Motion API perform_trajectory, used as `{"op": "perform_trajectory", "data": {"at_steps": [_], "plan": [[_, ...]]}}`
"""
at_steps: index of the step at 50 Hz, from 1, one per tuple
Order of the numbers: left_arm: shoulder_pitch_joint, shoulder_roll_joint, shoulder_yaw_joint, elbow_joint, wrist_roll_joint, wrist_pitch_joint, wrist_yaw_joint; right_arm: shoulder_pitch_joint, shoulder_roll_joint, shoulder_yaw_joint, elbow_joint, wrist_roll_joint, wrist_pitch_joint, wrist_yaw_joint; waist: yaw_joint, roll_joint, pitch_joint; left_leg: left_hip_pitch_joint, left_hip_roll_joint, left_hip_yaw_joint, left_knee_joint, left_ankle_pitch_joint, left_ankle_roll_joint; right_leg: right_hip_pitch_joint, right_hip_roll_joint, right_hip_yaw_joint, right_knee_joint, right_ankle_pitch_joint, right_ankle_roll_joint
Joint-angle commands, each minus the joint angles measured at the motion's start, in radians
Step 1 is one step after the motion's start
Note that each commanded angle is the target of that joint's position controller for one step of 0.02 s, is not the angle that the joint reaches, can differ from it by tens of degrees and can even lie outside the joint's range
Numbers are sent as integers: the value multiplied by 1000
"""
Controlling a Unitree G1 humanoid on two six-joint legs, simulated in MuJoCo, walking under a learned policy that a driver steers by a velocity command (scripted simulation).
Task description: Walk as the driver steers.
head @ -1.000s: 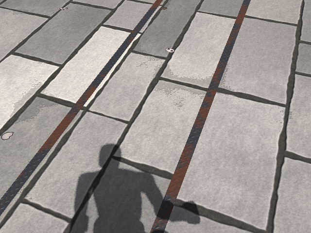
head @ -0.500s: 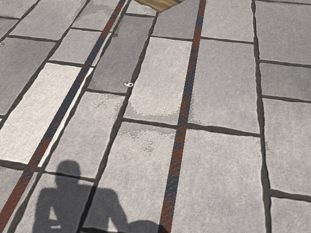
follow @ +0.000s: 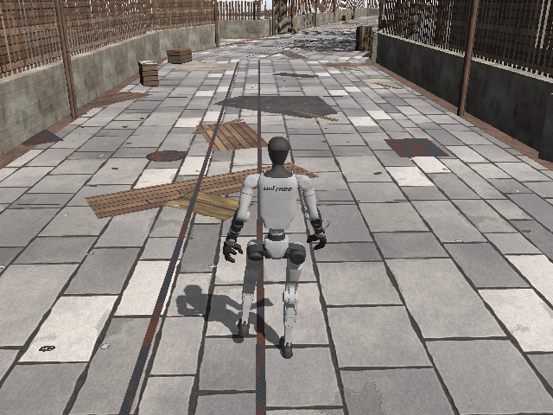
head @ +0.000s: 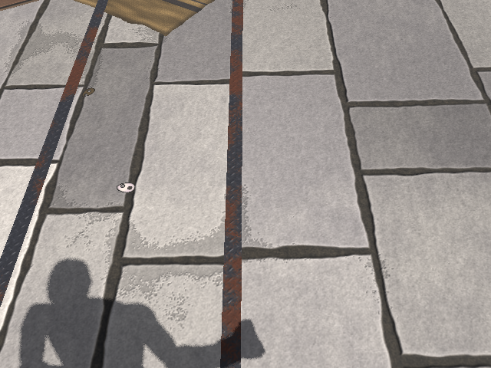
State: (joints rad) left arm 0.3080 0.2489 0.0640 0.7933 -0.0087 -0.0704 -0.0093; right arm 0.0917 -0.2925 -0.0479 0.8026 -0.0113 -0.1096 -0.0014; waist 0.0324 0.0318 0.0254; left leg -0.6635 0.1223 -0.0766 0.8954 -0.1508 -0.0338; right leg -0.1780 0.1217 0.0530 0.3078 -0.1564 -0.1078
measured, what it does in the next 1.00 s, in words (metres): walks ahead: left foot, then right foot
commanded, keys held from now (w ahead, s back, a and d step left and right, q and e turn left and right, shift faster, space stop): w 0.64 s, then w+q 0.36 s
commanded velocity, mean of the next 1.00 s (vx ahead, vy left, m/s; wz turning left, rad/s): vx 0.50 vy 0.00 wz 0.03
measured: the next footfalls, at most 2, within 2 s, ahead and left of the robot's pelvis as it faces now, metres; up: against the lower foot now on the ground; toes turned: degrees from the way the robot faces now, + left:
left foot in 0.24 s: +0.33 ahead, +0.15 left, +0.00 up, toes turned -2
right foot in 0.78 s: +0.61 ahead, -0.10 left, +0.00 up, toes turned -2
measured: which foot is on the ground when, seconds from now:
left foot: up 0.00-0.22, down 0.24-0.78, up 0.80-1.00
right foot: down 0.00-0.24, up 0.26-0.76, down 0.78-1.00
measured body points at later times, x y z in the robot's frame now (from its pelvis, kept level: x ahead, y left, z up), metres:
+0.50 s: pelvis +0.29 +0.07 +0.00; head +0.32 +0.08 +0.45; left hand +0.44 +0.33 -0.11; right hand +0.32 -0.20 -0.12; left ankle +0.29 +0.15 -0.75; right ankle +0.35 -0.10 -0.67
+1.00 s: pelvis +0.56 +0.00 +0.00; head +0.58 -0.01 +0.45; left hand +0.62 +0.28 -0.11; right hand +0.68 -0.27 -0.13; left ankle +0.58 +0.16 -0.66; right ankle +0.57 -0.10 -0.75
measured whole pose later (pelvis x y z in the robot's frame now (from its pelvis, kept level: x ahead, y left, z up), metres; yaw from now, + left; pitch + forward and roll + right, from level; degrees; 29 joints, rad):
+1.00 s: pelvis +0.56 +0.00 +0.00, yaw +6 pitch +1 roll -2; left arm 0.27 0.25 0.07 0.81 0.01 -0.11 -0.01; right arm 0.25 -0.31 -0.07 0.83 0.03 -0.03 0.00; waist 0.02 0.05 0.02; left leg -0.62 0.10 -0.05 1.11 -0.26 0.01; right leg -0.18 0.02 -0.14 0.33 -0.17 -0.04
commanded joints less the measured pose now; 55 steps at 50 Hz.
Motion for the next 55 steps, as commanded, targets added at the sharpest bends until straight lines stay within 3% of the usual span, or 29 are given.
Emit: {"op": "perform_trajectory", "data": {"at_steps": [1,4,8,10,11,12,13,14,15,16,17,18,19,22,25,29,34,36,37,38,39,40,41,42,44,45,47,49,55], "plan": [[11,155,36,-54,-5,-13,16,-38,-29,-1,-52,0,-4,2,8,-85,-28,107,-41,57,-218,231,-12,-64,-207,100,-107,278,-127],[61,164,35,-26,-6,-15,12,-123,-38,1,-79,15,-10,11,49,-109,-4,126,-64,58,-328,323,6,-22,-239,133,-108,157,-110],[96,169,37,1,-7,-4,19,-167,-75,-8,-113,16,-25,30,48,-115,13,48,-71,41,-403,188,60,170,-323,204,-25,219,-100],[81,182,41,2,-4,6,24,-112,-95,-17,-105,17,-32,34,10,-137,-8,123,-92,62,-422,103,91,214,-334,209,37,370,-79],[60,179,39,-4,-3,11,25,-21,-115,-29,-80,16,-33,32,-41,-136,-60,254,-121,92,-451,106,115,210,-300,181,131,531,-61],[46,156,26,-17,6,12,23,129,-156,-47,-43,8,-34,27,-109,-116,-177,491,-75,54,-417,156,160,132,-247,139,313,555,-34],[86,106,6,-36,26,8,23,295,-223,-63,-24,0,-31,24,-145,24,-329,813,115,-188,-382,171,248,-103,-145,79,629,249,11],[219,36,-13,-25,-6,-11,15,357,-242,-72,16,8,-19,34,-97,313,-410,1063,278,-622,-523,-69,377,-450,-15,65,911,-410,67],[143,139,4,-21,-25,-20,13,336,-149,-49,8,33,-16,35,-133,172,-308,1011,250,-636,-583,-269,331,-570,-78,134,1000,-410,58],[29,173,13,-53,-30,-25,11,251,-112,-37,-10,32,-10,30,-129,84,-165,866,217,-487,-605,-244,285,-610,-130,92,987,-307,54],[-26,163,11,-64,-17,-27,14,185,-102,-29,-25,18,-5,30,-101,4,-91,722,180,-384,-631,-125,268,-572,-176,57,939,-223,59],[-40,151,15,-69,-2,-25,15,150,-84,-23,-30,9,-5,32,-75,-3,-50,629,146,-317,-656,-25,266,-538,-204,47,880,-176,65],[-20,135,16,-68,1,-20,14,139,-74,-18,-29,0,-6,33,-48,27,-51,576,120,-266,-678,42,262,-483,-227,45,846,-148,68],[-6,93,8,-68,2,-5,17,155,-92,-23,-9,11,-13,31,-29,51,-44,519,93,-159,-730,178,279,-464,-245,14,751,-106,93],[-102,79,1,-101,8,-6,19,187,-122,-31,11,17,-4,18,-49,27,-22,529,79,-87,-756,260,273,-511,-253,-3,588,39,116],[-232,53,-10,-131,1,-17,5,247,-133,-31,38,28,9,9,-96,29,2,540,40,-4,-758,245,232,-450,-216,-40,347,232,114],[-365,69,-9,-190,-9,-32,-22,329,-141,-32,81,36,35,4,-124,32,43,670,108,-57,-690,249,226,-466,-183,-36,222,177,87],[-332,95,1,-190,-8,-42,-28,317,-159,-39,83,37,46,-3,-86,49,25,702,126,-88,-632,313,209,-395,-165,-33,181,108,68],[-267,117,12,-174,-5,-46,-26,294,-172,-43,78,38,49,-5,-42,59,-10,692,114,-84,-565,425,197,-286,-142,-50,156,91,53],[-132,158,34,-134,-1,-48,-18,278,-161,-38,72,35,51,-5,27,45,-98,643,64,-51,-421,512,172,-77,-131,-65,136,116,26],[51,223,55,-101,16,-47,-6,260,-112,-18,43,18,46,-4,103,-9,-250,462,4,-13,-161,351,134,234,-267,58,198,159,-33],[139,312,76,-83,29,-35,-1,391,9,17,25,20,27,-1,66,-260,-409,67,-150,59,216,-189,62,616,-533,471,156,52,-177],[157,222,56,-79,20,-28,0,379,-65,1,44,43,13,5,91,-269,-452,-46,-140,-57,366,-429,60,599,-563,646,49,-95,-201],[86,171,37,-84,12,-27,3,293,-135,-22,20,63,11,5,86,-201,-270,-117,-89,-55,413,-364,63,462,-526,493,20,-131,-151],[-42,110,17,-84,12,-31,0,207,-115,-27,1,46,24,-1,28,-120,-100,-67,-18,-21,337,-222,59,188,-443,275,-58,-56,-103],[-83,89,11,-81,17,-38,-3,223,-100,-33,6,41,39,-3,-9,-138,-64,-9,8,-29,299,-179,57,97,-412,194,-100,-15,-87],[-118,93,18,-66,20,-51,-7,250,-51,-28,8,44,67,-3,-43,-135,-32,47,19,-22,272,-137,47,3,-398,97,-159,59,-90],[-120,115,28,-48,24,-60,-3,224,-42,-32,-13,39,82,-5,-55,-109,-9,12,24,-32,232,-69,37,-10,-400,20,-184,132,-96],[-74,162,44,-6,20,-45,20,54,-16,-22,-74,31,71,28,-5,-74,33,-1,7,30,-89,202,41,57,-370,-175,-193,200,-62]]}}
